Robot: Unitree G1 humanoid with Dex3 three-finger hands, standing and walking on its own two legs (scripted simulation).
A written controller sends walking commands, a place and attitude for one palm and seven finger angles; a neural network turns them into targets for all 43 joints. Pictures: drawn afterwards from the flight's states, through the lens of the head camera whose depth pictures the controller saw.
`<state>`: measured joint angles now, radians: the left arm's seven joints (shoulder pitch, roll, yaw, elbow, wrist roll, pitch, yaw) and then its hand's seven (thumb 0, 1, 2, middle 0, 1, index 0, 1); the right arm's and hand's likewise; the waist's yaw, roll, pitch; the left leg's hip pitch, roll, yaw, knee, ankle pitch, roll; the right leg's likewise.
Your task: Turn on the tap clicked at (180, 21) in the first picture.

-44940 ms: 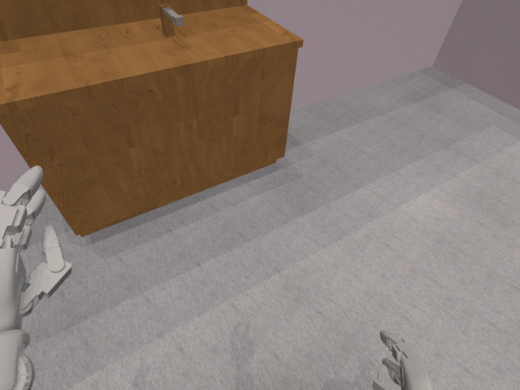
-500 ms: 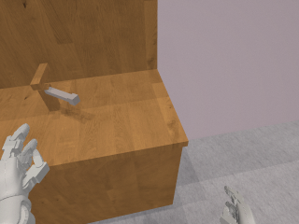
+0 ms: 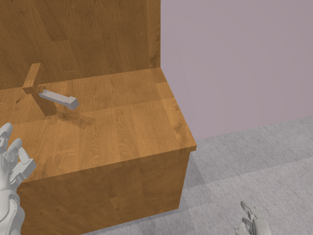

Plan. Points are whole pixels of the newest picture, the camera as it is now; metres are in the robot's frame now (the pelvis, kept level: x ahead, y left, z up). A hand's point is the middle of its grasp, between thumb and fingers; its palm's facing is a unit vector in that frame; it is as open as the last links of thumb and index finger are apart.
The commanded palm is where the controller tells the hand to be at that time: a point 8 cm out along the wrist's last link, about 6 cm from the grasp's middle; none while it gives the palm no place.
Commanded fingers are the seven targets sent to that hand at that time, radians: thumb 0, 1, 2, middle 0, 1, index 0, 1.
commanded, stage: reach beside the lever's end, fingers flat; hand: left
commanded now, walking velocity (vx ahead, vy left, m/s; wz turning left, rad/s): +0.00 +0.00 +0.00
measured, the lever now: (72, 103) +0.46 +0.32 +0.08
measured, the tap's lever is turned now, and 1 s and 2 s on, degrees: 52 52 52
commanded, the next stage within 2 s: push the lever round in 1.50 s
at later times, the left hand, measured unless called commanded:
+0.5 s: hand (25, 142) +0.30 +0.37 +0.09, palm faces +0.56 -0.82 -0.11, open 7.7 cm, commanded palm +0.25 +0.40 +0.09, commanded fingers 0.00 0.90 0.90 -0.16 -0.19 -0.16 -0.19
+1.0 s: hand (21, 129) +0.35 +0.42 +0.07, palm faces +0.56 -0.82 -0.11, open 7.8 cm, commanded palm +0.31 +0.46 +0.07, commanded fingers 0.00 0.90 0.90 -0.15 -0.15 -0.15 -0.15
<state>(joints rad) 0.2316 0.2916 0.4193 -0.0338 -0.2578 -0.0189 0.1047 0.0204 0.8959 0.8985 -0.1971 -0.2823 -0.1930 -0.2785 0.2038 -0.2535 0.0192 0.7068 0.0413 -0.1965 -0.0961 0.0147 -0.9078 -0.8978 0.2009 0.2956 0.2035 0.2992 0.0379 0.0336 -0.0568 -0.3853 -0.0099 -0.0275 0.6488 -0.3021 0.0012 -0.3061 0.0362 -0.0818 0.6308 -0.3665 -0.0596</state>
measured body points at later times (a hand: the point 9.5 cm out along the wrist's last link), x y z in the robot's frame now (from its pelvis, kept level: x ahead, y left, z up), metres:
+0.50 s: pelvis -0.01 +0.02 +0.00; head +0.02 +0.02 +0.45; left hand +0.26 +0.41 +0.10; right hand +0.13 -0.24 -0.10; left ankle +0.02 +0.12 -0.72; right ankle -0.02 -0.08 -0.72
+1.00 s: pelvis +0.00 +0.03 -0.01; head +0.06 +0.05 +0.43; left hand +0.31 +0.46 +0.08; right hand +0.07 -0.25 -0.12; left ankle +0.02 +0.12 -0.72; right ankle -0.02 -0.08 -0.72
